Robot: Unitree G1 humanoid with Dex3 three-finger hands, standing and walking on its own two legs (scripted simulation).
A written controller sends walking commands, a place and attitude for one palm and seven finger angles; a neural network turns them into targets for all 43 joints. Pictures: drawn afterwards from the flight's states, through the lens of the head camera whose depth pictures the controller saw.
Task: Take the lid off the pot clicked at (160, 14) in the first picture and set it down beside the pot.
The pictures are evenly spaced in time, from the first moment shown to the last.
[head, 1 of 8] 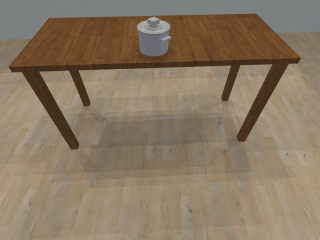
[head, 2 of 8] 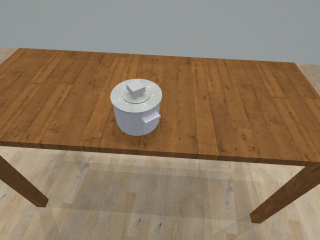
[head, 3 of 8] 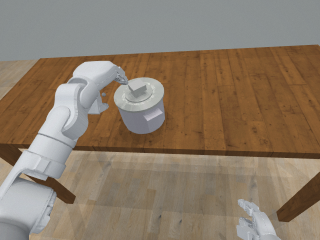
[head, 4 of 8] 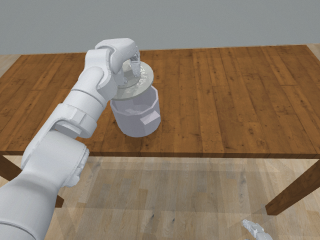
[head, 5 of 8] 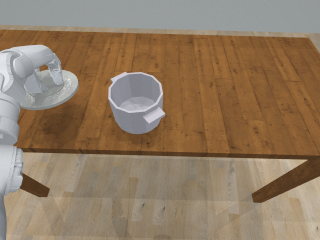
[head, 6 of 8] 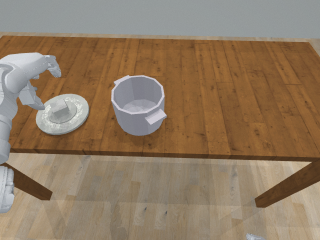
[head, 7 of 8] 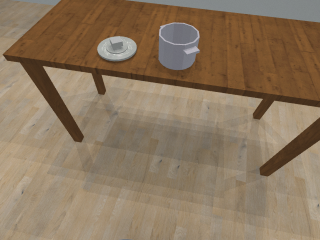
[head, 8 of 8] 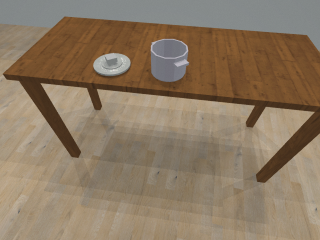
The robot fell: no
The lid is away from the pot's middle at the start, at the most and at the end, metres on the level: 0.00 0.25 0.25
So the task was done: yes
